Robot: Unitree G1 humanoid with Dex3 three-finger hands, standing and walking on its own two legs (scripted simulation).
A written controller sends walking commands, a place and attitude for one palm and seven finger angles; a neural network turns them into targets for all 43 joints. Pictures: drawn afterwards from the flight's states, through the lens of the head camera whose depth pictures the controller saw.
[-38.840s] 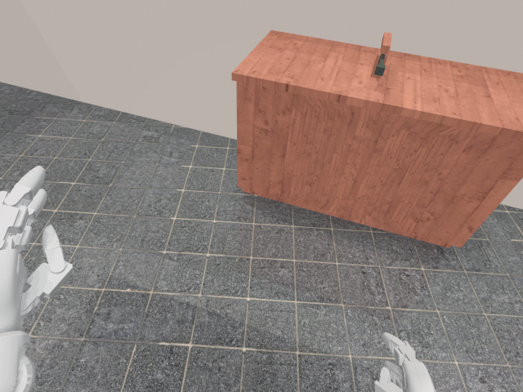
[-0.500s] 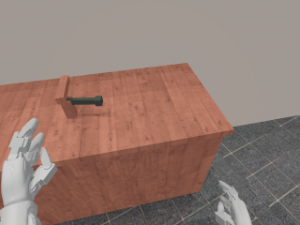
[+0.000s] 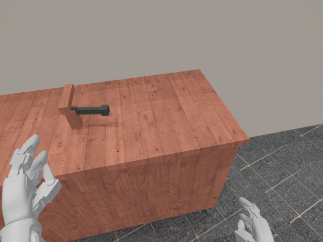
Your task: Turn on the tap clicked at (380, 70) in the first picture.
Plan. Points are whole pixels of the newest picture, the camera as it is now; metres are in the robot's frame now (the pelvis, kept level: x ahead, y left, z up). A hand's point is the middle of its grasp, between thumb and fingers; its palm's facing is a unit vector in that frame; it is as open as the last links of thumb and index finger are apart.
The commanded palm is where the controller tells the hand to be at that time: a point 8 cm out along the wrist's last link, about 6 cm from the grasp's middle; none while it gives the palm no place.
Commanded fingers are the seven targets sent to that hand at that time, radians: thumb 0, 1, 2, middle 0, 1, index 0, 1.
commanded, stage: turn the palm inward beside the body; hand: left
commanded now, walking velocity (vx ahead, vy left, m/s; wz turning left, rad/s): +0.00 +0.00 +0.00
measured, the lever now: (105, 110) +0.52 +0.27 +0.03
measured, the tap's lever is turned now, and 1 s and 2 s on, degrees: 79 79 79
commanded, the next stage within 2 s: reach beside the lever's end, fingers flat in 0.26 s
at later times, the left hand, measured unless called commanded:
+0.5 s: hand (67, 179) +0.20 +0.22 +0.13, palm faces +0.51 -0.85 -0.12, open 7.4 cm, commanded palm +0.16 +0.27 +0.14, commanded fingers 0.00 0.90 0.90 -0.20 -0.30 -0.20 -0.30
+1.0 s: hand (55, 162) +0.25 +0.28 +0.10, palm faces +0.55 -0.83 -0.10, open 7.4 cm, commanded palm +0.21 +0.32 +0.10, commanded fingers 0.00 0.90 0.90 -0.19 -0.27 -0.19 -0.27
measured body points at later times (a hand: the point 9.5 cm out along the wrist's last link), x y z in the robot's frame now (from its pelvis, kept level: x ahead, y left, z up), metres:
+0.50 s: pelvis +0.01 -0.02 +0.00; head -0.01 -0.05 +0.45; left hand +0.16 +0.26 +0.14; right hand +0.21 -0.24 -0.07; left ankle +0.02 +0.12 -0.72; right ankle +0.01 -0.09 -0.72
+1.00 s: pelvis +0.00 -0.01 +0.00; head +0.01 -0.02 +0.45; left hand +0.21 +0.32 +0.11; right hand +0.17 -0.25 -0.09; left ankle +0.02 +0.12 -0.72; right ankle +0.01 -0.09 -0.72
